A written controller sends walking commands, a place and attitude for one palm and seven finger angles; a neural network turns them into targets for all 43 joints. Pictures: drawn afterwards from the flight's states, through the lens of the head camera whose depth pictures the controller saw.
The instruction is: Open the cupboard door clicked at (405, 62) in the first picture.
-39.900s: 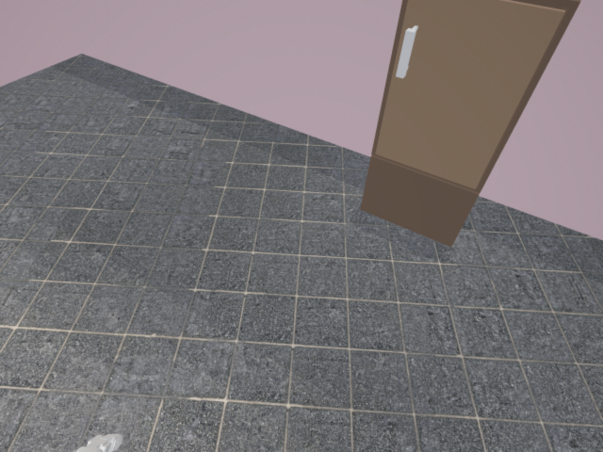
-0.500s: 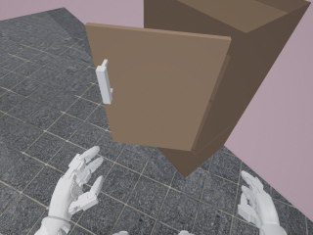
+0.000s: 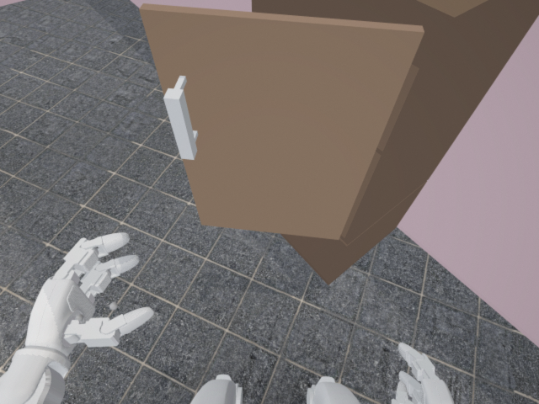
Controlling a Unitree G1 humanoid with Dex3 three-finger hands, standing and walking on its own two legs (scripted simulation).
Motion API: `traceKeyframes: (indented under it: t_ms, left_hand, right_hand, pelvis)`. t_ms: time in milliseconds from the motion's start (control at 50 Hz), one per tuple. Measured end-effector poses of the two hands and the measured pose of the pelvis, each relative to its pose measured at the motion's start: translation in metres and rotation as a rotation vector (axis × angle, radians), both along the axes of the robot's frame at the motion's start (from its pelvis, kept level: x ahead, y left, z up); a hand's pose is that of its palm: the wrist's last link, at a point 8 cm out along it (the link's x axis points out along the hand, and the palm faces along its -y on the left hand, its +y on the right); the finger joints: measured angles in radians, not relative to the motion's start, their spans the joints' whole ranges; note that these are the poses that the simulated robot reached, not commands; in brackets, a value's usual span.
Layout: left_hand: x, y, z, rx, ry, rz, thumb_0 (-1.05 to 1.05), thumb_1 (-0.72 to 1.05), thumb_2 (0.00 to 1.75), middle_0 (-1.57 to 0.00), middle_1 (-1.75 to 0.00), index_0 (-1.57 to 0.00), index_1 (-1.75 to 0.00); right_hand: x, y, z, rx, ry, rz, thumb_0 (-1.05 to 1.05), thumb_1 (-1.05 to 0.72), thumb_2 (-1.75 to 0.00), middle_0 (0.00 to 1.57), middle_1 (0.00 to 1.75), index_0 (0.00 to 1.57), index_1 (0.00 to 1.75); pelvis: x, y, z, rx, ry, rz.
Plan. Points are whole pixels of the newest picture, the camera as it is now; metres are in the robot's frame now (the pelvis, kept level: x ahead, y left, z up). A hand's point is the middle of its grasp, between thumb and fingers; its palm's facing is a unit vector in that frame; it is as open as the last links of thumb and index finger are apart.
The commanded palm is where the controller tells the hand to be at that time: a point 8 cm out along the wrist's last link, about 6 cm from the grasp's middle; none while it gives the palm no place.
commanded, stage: raise the hand with hooked fingers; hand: left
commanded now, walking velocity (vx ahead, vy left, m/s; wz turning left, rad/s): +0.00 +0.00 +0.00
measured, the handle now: (185, 118) +0.56 +0.18 +0.07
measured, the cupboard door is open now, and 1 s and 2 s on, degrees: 45 45 45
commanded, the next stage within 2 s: move the hooked fingers beside the handle in 1.24 s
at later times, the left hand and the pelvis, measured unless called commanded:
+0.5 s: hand (73, 271) +0.27 +0.27 +0.07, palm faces -0.03 -1.00 -0.06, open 13.8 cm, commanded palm +0.25 +0.32 +0.08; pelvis +0.01 +0.01 +0.01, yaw +1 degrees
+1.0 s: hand (69, 242) +0.30 +0.27 +0.09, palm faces -0.03 -1.00 -0.03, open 14.0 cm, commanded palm +0.27 +0.32 +0.10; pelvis +0.01 +0.00 +0.02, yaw +0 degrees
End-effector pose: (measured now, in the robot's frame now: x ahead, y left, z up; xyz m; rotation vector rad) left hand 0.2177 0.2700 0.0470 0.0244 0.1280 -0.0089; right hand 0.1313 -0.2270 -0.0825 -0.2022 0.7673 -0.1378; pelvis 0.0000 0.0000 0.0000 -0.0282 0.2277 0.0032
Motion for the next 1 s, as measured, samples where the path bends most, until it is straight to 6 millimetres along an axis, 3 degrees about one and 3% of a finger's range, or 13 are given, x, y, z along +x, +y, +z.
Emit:
traceKeyframes:
  t_ms: [80, 200, 320, 400, 460, 560, 700, 780, 1000]
  left_hand:
    - [-0.002, 0.016, 0.012, 0.051, -0.099, 0.035, 0.01, 0.0, 0.52, -0.26, -0.88, -0.27, -0.88]
    - [0.009, 0.016, -0.001, 0.025, -0.036, -0.068, 0.01, -0.14, 0.46, -0.27, -0.96, -0.27, -0.97]
    - [0.021, 0.028, 0.019, 0.023, -0.09, -0.042, 0.0, -0.28, 0.4, -0.28, -1.06, -0.29, -1.06]
    - [0.028, 0.043, 0.034, 0.038, -0.132, 0.007, 0.0, -0.37, 0.36, -0.29, -1.11, -0.29, -1.12]
    - [0.032, 0.049, 0.033, 0.037, -0.089, -0.001, 0.0, -0.42, 0.34, -0.29, -1.15, -0.3, -1.15]
    - [0.038, 0.053, 0.03, 0.028, -0.032, -0.033, 0.0, -0.47, 0.31, -0.29, -1.18, -0.3, -1.18]
    - [0.052, 0.067, 0.052, 0.035, -0.121, 0.001, -0.01, -0.49, 0.3, -0.3, -1.19, -0.3, -1.2]
    - [0.061, 0.072, 0.054, 0.029, -0.09, -0.01, -0.01, -0.5, 0.3, -0.3, -1.2, -0.3, -1.2]
    - [0.064, 0.058, 0.047, 0.008, -0.083, -0.026, -0.01, -0.5, 0.3, -0.3, -1.2, -0.3, -1.2]
  right_hand:
    - [0.0, -0.015, 0.005, -0.063, 0.016, 0.019, 0.02, -0.9, -0.9, 0.21, 0.3, 0.2, 0.3]
    - [0.019, -0.025, 0.017, -0.113, -0.039, 0.022, 0.02, -0.9, -0.9, 0.21, 0.3, 0.2, 0.3]
    - [0.04, -0.013, 0.036, -0.102, -0.121, 0.039, 0.02, -0.9, -0.9, 0.2, 0.3, 0.2, 0.3]
    - [0.049, -0.001, 0.039, -0.075, -0.134, 0.074, 0.02, -0.9, -0.9, 0.21, 0.3, 0.2, 0.3]
    - [0.051, 0.005, 0.037, -0.055, -0.127, 0.09, 0.02, -0.9, -0.9, 0.21, 0.3, 0.2, 0.3]
    - [0.047, 0.008, 0.034, -0.047, -0.102, 0.092, 0.02, -0.9, -0.9, 0.21, 0.3, 0.21, 0.3]
    - [0.032, -0.001, 0.031, -0.066, -0.047, 0.075, 0.02, -0.9, -0.9, 0.21, 0.3, 0.21, 0.3]
    - [0.023, -0.01, 0.031, -0.075, -0.022, 0.052, 0.02, -0.9, -0.9, 0.21, 0.3, 0.21, 0.3]
    - [0.01, -0.027, 0.035, -0.092, -0.007, 0.02, 0.02, -0.9, -0.9, 0.21, 0.3, 0.2, 0.3]
  pelvis:
    - [0.003, 0.003, -0.001, -0.008, 0.0, 0.013]
    - [0.004, 0.008, 0.0, -0.018, -0.007, 0.018]
    - [0.009, 0.009, 0.007, -0.017, -0.026, 0.012]
    - [0.011, 0.009, 0.01, -0.019, -0.034, 0.019]
    - [0.012, 0.01, 0.012, -0.02, -0.036, 0.021]
    - [0.012, 0.011, 0.015, -0.018, -0.041, 0.018]
    - [0.013, 0.008, 0.019, -0.015, -0.049, 0.017]
    - [0.013, 0.007, 0.021, -0.013, -0.05, 0.016]
    - [0.013, 0.002, 0.024, -0.001, -0.047, 0.001]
